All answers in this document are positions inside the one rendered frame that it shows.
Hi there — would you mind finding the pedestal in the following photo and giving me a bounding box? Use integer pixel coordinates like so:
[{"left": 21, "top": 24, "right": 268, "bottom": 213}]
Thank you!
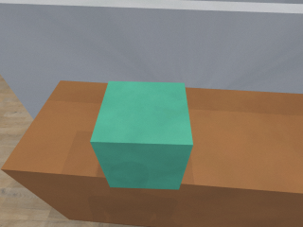
[{"left": 1, "top": 80, "right": 303, "bottom": 227}]

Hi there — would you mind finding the carton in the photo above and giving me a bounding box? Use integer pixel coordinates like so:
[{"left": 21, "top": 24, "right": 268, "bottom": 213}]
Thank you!
[{"left": 90, "top": 80, "right": 193, "bottom": 190}]

